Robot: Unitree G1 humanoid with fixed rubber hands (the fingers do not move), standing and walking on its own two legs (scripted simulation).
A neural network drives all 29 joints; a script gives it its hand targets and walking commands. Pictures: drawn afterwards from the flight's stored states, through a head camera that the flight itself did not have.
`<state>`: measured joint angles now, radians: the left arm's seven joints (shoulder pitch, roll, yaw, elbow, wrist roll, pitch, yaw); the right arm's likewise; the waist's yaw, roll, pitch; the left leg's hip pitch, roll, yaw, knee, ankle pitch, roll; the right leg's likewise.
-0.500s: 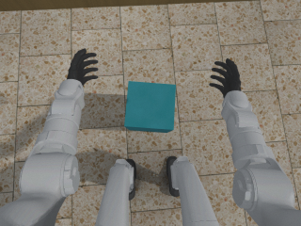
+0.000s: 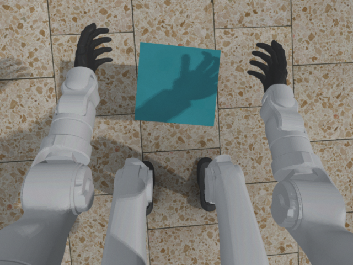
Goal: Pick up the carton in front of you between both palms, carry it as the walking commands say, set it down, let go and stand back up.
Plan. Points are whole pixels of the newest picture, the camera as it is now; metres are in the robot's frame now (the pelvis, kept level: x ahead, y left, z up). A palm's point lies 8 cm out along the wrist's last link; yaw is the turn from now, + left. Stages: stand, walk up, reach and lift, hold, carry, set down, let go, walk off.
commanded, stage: reach and lift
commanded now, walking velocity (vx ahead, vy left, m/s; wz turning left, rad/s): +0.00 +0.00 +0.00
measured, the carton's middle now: (175, 91) +0.47 +0.00 -0.40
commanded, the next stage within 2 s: none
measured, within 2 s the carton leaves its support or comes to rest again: leaves its support in 1.28 s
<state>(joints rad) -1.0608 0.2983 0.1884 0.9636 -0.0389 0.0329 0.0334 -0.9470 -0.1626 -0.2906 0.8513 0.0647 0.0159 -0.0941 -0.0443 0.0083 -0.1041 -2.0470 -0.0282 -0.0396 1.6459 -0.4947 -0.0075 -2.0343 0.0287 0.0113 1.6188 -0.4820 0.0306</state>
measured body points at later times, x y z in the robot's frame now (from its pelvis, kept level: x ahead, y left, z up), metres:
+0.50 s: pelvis -0.04 +0.00 -0.15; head +0.33 +0.01 +0.11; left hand +0.50 +0.19 -0.34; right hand +0.47 -0.20 -0.33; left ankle +0.08 +0.12 -0.49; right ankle +0.09 -0.13 -0.49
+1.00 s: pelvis -0.04 +0.00 -0.15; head +0.32 +0.01 +0.12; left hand +0.50 +0.15 -0.34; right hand +0.49 -0.16 -0.33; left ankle +0.08 +0.12 -0.49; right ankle +0.09 -0.13 -0.49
